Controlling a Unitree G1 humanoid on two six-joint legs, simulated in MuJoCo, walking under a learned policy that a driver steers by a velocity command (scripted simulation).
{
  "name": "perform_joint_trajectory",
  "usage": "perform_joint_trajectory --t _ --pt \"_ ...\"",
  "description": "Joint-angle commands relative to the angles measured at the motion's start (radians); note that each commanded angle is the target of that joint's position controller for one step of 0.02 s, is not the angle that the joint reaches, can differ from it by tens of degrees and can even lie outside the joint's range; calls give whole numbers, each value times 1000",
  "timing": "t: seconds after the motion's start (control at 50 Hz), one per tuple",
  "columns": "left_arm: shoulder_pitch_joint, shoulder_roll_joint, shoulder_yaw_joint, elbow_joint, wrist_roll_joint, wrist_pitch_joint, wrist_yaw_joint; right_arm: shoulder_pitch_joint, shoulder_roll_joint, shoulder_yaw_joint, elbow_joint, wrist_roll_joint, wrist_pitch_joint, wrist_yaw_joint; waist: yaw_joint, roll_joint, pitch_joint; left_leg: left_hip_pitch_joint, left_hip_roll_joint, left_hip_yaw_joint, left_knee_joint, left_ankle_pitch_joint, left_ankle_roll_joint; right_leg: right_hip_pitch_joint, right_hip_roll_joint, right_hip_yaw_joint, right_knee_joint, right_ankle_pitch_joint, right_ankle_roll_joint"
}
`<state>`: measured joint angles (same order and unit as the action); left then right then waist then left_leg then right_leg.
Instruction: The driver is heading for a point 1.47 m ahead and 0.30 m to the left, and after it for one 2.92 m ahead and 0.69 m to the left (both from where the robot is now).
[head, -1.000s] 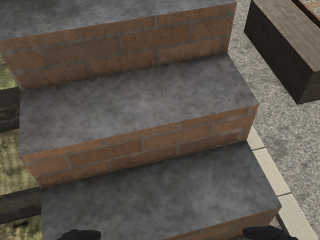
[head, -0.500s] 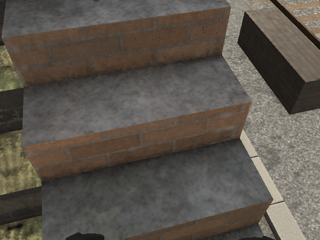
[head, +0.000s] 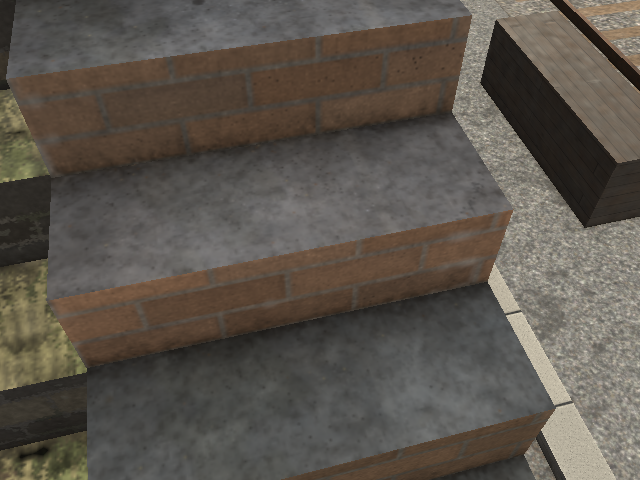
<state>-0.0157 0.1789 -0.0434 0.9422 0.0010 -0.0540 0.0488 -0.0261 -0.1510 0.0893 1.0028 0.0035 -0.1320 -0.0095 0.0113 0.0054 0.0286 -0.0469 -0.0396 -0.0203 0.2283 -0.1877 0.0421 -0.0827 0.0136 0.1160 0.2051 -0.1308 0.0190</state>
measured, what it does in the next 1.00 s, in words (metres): stands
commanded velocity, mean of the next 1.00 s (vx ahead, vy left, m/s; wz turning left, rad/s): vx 1.00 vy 0.00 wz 0.00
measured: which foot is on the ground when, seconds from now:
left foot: down 0.00-1.00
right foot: down 0.00-1.00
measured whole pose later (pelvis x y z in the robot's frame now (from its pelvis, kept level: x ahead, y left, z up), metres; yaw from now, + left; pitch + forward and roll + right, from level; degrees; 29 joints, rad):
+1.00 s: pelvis +0.00 +0.00 +0.00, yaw +0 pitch +0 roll +0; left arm -0.03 0.17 -0.04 0.96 0.01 -0.03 0.05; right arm -0.03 -0.14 0.10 1.02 0.00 -0.14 -0.01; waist 0.01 0.00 0.03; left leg -0.03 -0.04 -0.03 0.22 -0.18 0.04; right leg -0.07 0.01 0.12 0.20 -0.13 0.02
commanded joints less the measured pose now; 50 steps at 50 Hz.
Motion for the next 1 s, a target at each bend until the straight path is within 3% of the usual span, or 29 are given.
perform_joint_trajectory --t 0.02,0.12,0.42,0.72,0.76,1.0 --pt "-82 81 16 -64 3 -6 3 -66 -69 -13 -52 -1 -15 -4 -4 13 -139 39 173 -122 -6 318 -7 66 -143 97 34 326 -92" --pt "-68 86 20 -60 2 3 5 -59 -76 -13 -44 4 -12 -5 2 35 -159 46 169 -116 2 354 -12 86 -146 102 43 345 -90" --pt "-76 84 18 -66 5 12 11 -60 -74 -9 -39 2 -12 -6 -2 8 -151 48 168 -121 -4 359 -13 86 -149 103 48 372 -84" --pt "-87 78 17 -66 3 10 7 -83 -66 -8 -41 0 -15 -1 -2 12 -139 25 167 -129 -13 281 -9 74 -148 108 40 310 -85" --pt "-94 75 16 -63 7 10 4 -78 -62 -8 -45 -2 -19 -4 -5 -12 -136 36 174 -133 -18 264 -10 68 -150 105 35 314 -82" --pt "-97 77 18 -47 6 6 1 -82 -61 -7 -47 0 -22 -5 0 16 -127 31 173 -137 -21 237 -4 63 -151 105 24 281 -86"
